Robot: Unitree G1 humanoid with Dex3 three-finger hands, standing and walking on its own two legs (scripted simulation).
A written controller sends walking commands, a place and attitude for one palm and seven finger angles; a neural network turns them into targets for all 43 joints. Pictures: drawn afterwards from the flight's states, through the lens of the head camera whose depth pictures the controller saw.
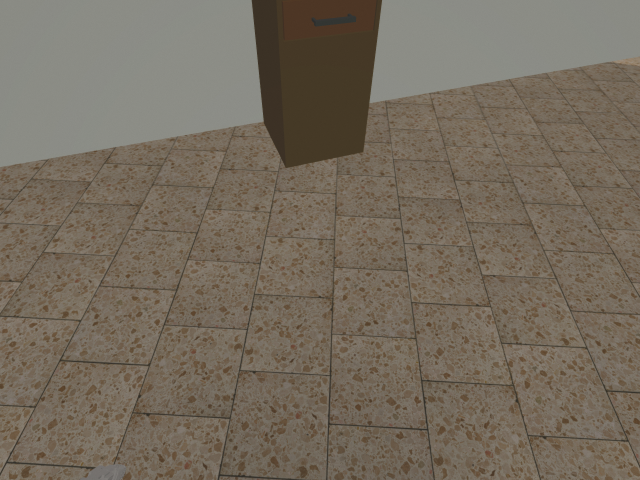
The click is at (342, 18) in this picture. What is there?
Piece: drawer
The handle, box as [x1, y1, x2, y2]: [312, 14, 355, 25]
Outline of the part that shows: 355,16 348,14 346,17 316,20 313,17 312,20 315,25 324,25 355,21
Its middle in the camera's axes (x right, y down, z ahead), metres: +0.05 -0.86 +1.52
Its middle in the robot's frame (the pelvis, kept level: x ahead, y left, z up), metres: +1.71 +0.03 -0.07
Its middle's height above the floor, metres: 0.69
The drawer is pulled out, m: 0.00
